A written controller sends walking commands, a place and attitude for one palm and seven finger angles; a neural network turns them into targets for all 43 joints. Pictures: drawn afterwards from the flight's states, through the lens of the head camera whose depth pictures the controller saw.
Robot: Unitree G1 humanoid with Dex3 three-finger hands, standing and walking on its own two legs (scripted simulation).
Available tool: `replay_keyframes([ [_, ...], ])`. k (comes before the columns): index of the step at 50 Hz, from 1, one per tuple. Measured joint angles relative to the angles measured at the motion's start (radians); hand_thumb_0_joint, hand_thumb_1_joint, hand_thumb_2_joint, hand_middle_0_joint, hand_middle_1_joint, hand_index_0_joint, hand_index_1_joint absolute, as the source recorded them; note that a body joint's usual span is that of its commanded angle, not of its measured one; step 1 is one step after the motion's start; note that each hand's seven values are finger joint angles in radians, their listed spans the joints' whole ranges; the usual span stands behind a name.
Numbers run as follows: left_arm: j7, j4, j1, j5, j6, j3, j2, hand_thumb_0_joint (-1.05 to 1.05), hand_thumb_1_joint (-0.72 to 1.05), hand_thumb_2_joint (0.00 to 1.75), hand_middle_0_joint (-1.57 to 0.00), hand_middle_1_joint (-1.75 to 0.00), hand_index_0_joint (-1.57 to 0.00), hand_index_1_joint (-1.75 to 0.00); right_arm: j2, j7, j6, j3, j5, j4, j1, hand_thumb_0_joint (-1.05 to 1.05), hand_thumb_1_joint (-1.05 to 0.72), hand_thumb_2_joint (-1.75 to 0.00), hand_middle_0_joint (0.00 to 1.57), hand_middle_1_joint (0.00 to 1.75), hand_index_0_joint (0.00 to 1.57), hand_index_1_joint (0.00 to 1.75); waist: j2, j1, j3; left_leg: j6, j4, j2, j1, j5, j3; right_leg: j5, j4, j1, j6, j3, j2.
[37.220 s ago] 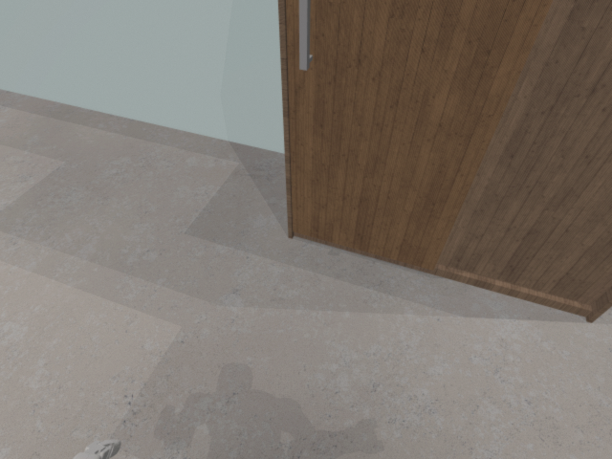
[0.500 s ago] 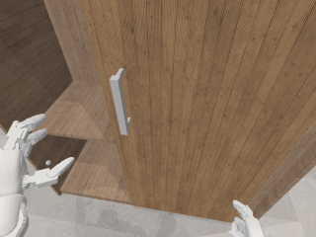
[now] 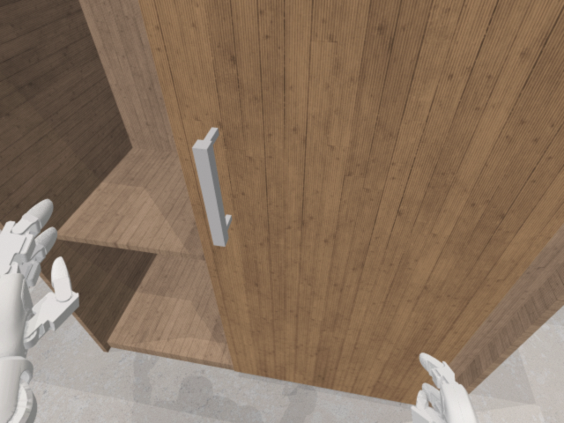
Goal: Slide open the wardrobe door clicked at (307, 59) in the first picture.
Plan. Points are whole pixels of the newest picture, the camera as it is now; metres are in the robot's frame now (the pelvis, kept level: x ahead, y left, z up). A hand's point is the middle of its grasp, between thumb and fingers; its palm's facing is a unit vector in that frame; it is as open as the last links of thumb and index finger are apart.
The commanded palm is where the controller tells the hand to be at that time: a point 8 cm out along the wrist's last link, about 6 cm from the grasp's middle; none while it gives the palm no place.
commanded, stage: draw the hand back to the body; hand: left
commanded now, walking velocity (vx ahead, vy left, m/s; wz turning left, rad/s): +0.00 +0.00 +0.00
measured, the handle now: (217, 190) +0.42 +0.17 +0.12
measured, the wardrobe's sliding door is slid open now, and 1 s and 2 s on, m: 0.49 0.49 0.49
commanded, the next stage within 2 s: step back with the hand held close in 0.10 s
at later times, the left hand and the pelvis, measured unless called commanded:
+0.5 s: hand (72, 299) +0.18 +0.27 +0.15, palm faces +0.36 -0.82 -0.45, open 7.4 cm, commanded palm +0.12 +0.31 +0.17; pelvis -0.03 +0.01 +0.00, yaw -2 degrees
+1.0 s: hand out of the picture +0.09 +0.30 +0.16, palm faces +0.50 -0.77 -0.40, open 7.4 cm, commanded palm +0.03 +0.33 +0.17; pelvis -0.10 +0.03 -0.02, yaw +1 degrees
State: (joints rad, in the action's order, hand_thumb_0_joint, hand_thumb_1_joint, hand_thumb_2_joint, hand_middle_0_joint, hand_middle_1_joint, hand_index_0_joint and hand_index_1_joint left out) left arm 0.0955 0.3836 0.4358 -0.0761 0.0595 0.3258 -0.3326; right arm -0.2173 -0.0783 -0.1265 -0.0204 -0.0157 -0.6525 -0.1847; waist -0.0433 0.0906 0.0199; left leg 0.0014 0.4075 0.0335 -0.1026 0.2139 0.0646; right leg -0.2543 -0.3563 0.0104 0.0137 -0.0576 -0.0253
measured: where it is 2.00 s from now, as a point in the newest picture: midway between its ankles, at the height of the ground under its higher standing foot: outside the picture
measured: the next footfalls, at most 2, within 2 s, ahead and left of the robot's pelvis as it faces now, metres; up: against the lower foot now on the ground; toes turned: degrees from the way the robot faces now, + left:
right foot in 1.24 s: -0.13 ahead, -0.09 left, +0.00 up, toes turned +2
left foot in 1.42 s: -0.10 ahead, +0.13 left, +0.00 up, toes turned +0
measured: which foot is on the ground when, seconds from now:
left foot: down 0.00-1.00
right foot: down 0.00-1.00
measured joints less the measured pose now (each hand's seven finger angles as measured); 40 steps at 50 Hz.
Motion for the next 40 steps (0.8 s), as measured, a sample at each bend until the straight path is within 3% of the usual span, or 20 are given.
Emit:
replay_keyframes([
  [13, -0.006, -0.012, -0.008, 0.001, 0.013, 0.012, -0.009, 0.01, 0.89, 0.90, -0.21, -0.31, -0.21, -0.30, -0.001, -0.003, 0.004, 0.002, 0.003, -0.005, -0.009, 0.01, -0.90, -0.90, 0.20, 0.30, 0.20, 0.30, -0.006, -0.008, -0.001, -0.004, -0.001, 0.009, -0.005, -0.008, -0.003, 0.012, 0.012, 0.000, -0.005, -0.002, 0.009],
  [18, 0.007, -0.006, -0.019, 0.013, 0.067, 0.066, -0.031, 0.01, 0.89, 0.90, -0.21, -0.31, -0.21, -0.30, -0.011, 0.002, 0.054, 0.004, 0.004, 0.026, 0.019, 0.01, -0.90, -0.90, 0.20, 0.30, 0.20, 0.30, -0.007, -0.034, -0.010, -0.001, 0.041, 0.021, -0.098, -0.005, -0.005, 0.029, 0.000, 0.080, -0.002, -0.002, 0.019],
  [28, 0.008, 0.088, 0.093, 0.013, 0.091, 0.060, -0.077, 0.01, 0.89, 0.90, -0.22, -0.31, -0.21, -0.30, -0.012, -0.009, 0.103, 0.033, 0.018, 0.103, 0.022, 0.01, -0.90, -0.90, 0.20, 0.30, 0.20, 0.30, 0.025, -0.073, 0.007, 0.029, 0.060, 0.000, -0.183, -0.030, 0.036, 0.041, -0.070, 0.202, 0.025, 0.039, -0.007],
  [33, 0.023, 0.104, 0.093, 0.016, 0.113, 0.091, -0.099, 0.01, 0.89, 0.90, -0.22, -0.31, -0.21, -0.30, -0.004, -0.011, 0.095, 0.030, 0.023, 0.112, 0.002, 0.01, -0.90, -0.90, 0.20, 0.30, 0.20, 0.30, 0.042, -0.076, 0.017, 0.042, 0.084, -0.006, -0.220, -0.043, 0.036, 0.053, -0.097, 0.239, 0.032, 0.039, -0.014],
  [40, 0.038, 0.101, 0.061, 0.044, 0.152, 0.118, -0.082, 0.01, 0.89, 0.90, -0.22, -0.31, -0.21, -0.30, 0.005, -0.008, 0.047, 0.022, 0.026, 0.106, -0.031, 0.01, -0.90, -0.90, 0.20, 0.30, 0.20, 0.30, 0.038, -0.083, 0.028, 0.056, 0.154, -0.022, -0.293, -0.049, -0.001, 0.031, -0.187, 0.302, 0.030, 0.057, 0.001],
])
